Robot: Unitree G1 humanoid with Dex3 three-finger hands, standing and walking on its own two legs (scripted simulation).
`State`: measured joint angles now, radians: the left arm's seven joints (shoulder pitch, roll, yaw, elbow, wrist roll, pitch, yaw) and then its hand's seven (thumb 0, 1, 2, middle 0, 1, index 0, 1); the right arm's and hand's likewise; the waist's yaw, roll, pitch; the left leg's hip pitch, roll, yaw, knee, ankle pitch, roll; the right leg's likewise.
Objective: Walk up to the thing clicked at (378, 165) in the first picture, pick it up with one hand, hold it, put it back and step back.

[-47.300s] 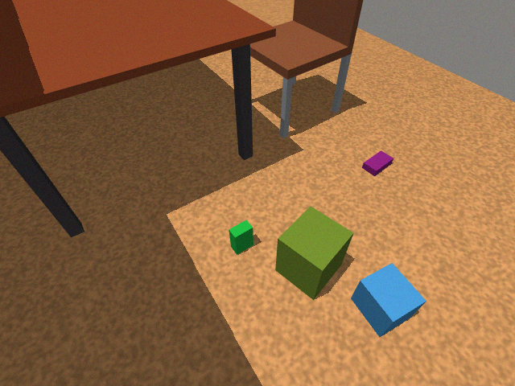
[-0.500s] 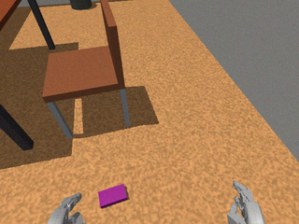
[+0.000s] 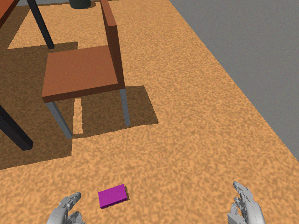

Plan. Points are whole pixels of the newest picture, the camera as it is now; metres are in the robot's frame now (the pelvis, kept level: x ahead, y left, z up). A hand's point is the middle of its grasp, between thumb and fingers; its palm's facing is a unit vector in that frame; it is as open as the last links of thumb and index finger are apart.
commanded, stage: home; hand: left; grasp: from above
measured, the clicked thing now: (112, 196) +0.43 +0.23 -0.69
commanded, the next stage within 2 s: stand in 0.20 s
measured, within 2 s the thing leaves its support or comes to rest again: neither
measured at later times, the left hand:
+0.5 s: hand out of the picture +0.14 +0.22 -0.09, palm faces +0.02 -0.95 -0.32, open 7.3 cm
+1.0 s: hand out of the picture +0.02 +0.24 -0.10, palm faces +0.04 -0.95 -0.32, open 7.3 cm
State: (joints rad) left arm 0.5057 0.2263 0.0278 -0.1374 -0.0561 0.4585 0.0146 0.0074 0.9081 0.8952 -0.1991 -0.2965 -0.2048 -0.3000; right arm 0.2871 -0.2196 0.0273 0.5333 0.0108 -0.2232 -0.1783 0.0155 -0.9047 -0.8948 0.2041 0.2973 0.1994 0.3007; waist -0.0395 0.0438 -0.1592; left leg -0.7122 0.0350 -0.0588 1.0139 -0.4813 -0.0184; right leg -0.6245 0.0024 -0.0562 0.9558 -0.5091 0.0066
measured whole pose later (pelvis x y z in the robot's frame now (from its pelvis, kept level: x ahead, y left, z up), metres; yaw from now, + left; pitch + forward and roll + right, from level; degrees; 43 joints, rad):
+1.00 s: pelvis -0.02 +0.01 +0.06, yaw +1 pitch -4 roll +0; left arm 0.20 0.28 0.03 1.10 0.04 0.01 0.02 0.00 0.91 0.90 -0.20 -0.30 -0.21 -0.30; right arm 0.16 -0.28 -0.04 1.09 -0.02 0.01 -0.01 0.01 -0.91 -0.89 0.20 0.30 0.20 0.30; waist 0.02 0.01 0.06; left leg -0.16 -0.01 -0.03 0.43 -0.19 0.00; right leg -0.10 -0.04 -0.04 0.41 -0.24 0.03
